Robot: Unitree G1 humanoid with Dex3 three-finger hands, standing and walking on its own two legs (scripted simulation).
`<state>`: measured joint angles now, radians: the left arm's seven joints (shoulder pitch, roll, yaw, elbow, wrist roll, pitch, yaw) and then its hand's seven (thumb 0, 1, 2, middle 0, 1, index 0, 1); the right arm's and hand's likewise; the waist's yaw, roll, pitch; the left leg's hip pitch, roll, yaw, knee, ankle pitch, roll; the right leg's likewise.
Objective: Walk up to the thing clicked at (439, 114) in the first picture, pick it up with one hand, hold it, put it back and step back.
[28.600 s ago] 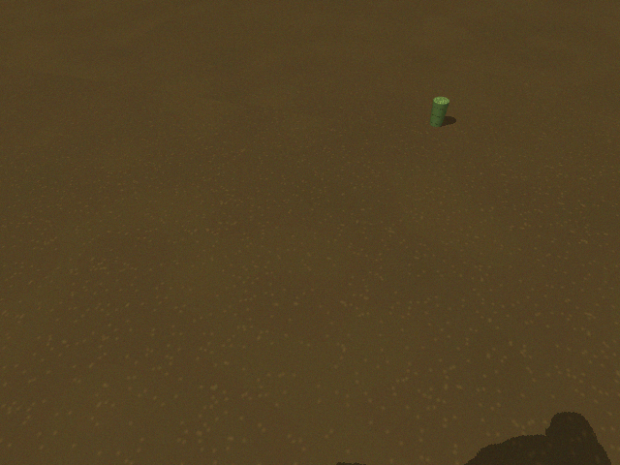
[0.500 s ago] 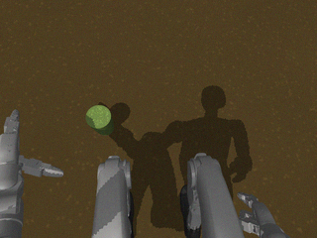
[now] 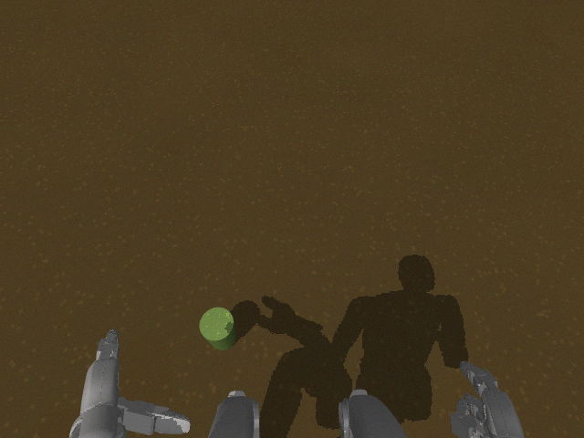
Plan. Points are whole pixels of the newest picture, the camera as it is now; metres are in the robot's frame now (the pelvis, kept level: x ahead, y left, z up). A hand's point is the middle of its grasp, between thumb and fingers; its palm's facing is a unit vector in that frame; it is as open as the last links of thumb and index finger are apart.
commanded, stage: home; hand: left
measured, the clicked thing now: (220, 331) +0.44 +0.21 -0.58
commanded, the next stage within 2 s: stand in 1.96 s
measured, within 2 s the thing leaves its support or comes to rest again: neither
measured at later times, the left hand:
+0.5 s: hand (137, 421) +0.18 +0.20 +0.00, palm faces +0.13 -0.94 -0.30, open 17.6 cm
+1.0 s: hand (146, 430) +0.17 +0.18 +0.01, palm faces +0.12 -0.95 -0.29, open 17.5 cm
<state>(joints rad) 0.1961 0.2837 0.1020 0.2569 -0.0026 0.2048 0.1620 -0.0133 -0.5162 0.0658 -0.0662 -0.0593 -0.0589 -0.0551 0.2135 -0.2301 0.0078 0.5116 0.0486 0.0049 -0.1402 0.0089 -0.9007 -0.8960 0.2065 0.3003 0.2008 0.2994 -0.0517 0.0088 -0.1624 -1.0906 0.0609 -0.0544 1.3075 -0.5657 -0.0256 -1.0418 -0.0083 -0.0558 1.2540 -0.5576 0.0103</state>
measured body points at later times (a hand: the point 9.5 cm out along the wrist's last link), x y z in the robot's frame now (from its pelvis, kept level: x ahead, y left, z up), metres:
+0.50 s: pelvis +0.02 +0.01 +0.06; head +0.05 +0.01 +0.51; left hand +0.17 +0.25 +0.03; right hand +0.20 -0.22 +0.00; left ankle +0.03 +0.13 -0.62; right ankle +0.02 -0.13 -0.62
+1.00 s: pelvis +0.01 +0.00 +0.07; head +0.03 +0.00 +0.52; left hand +0.16 +0.23 +0.03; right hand +0.17 -0.24 -0.01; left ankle +0.03 +0.13 -0.62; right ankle +0.02 -0.13 -0.62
